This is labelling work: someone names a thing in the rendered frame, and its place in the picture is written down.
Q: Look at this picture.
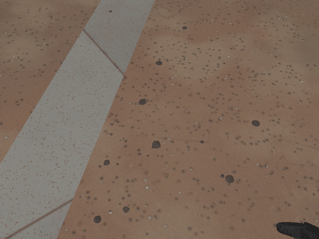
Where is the robot right hand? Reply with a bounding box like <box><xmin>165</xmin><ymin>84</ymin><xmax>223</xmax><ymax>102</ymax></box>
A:
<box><xmin>276</xmin><ymin>222</ymin><xmax>319</xmax><ymax>239</ymax></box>

